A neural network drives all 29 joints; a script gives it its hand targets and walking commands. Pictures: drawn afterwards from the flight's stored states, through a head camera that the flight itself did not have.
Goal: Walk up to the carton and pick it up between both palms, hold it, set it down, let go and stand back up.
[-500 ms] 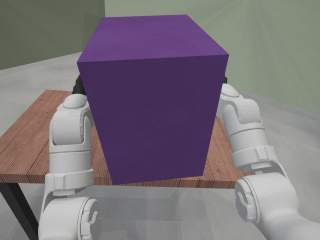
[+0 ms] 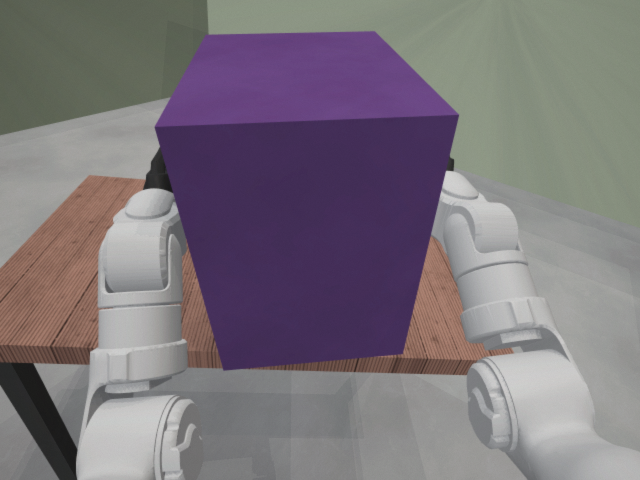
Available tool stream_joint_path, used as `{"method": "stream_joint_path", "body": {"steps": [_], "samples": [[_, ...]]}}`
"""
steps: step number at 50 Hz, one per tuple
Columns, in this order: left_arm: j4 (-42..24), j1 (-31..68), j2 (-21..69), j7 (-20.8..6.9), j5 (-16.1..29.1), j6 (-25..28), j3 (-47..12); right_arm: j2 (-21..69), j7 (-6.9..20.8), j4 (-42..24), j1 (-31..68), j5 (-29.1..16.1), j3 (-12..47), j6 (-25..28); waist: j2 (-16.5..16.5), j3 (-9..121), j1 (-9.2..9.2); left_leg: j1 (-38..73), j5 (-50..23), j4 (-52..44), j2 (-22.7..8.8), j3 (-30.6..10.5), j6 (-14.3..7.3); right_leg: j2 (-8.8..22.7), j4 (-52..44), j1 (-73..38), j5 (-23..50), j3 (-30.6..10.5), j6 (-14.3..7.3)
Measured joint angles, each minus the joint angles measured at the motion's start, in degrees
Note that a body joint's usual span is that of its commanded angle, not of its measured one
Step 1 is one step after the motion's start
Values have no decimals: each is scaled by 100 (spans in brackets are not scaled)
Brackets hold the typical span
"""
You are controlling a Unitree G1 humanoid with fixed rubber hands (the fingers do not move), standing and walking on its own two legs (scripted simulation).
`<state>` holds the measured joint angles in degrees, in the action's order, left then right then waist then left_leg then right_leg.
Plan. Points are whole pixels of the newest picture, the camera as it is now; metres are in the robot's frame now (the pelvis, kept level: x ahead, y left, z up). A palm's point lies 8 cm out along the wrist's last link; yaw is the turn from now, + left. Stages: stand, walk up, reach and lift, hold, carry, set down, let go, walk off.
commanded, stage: hold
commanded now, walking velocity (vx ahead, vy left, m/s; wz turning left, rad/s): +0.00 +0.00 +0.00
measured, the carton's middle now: (303, 192) +0.40 +0.01 +0.24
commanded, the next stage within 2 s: none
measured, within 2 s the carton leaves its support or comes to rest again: neither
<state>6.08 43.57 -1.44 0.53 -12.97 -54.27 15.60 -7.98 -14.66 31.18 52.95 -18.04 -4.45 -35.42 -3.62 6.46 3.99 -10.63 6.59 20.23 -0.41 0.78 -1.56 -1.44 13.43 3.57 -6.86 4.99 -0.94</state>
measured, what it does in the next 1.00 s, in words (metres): stands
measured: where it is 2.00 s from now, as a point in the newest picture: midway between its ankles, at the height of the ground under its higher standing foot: outside the picture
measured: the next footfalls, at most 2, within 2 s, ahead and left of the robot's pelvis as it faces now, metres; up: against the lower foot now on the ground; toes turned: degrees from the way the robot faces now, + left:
none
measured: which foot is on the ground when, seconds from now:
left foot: down 0.00-1.00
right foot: down 0.00-1.00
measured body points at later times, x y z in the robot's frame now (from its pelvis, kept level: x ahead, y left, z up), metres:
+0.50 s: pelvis +0.00 +0.00 +0.00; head -0.06 +0.04 +0.44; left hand +0.38 +0.17 +0.24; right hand +0.39 -0.14 +0.27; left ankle +0.05 +0.10 -0.75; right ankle +0.01 -0.11 -0.75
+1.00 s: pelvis +0.00 +0.00 +0.00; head -0.06 +0.04 +0.44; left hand +0.38 +0.16 +0.24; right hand +0.39 -0.15 +0.27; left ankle +0.05 +0.10 -0.75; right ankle +0.01 -0.11 -0.75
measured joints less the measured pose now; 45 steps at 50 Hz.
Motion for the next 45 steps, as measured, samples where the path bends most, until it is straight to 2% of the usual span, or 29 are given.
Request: {"method": "stream_joint_path", "body": {"steps": [45], "samples": [[-288,-206,37,-86,-64,11,-50,71,-42,-405,-329,12,30,4,-31,-110,64,116,10,-50,6,-13,13,0,-37,-114,-21,4,-8]]}}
